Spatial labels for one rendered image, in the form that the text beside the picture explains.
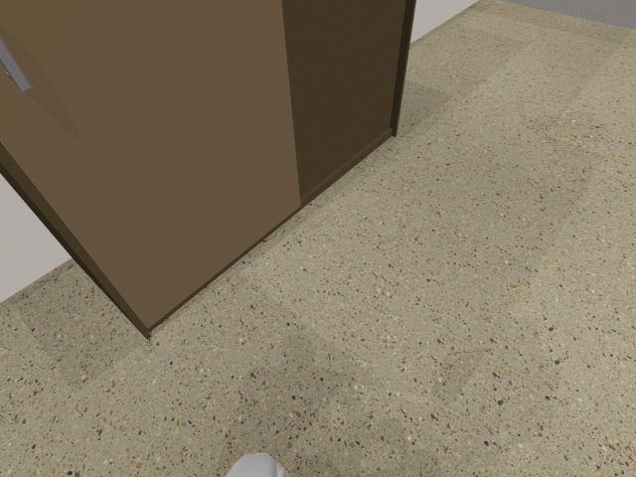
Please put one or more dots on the wardrobe door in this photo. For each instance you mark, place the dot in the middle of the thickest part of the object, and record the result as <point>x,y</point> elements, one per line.
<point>159,131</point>
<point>342,58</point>

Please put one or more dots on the left robot thigh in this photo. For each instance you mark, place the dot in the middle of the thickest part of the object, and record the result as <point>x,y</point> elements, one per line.
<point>256,465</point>

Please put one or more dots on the handle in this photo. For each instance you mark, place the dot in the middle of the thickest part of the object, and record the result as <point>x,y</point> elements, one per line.
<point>13,72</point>

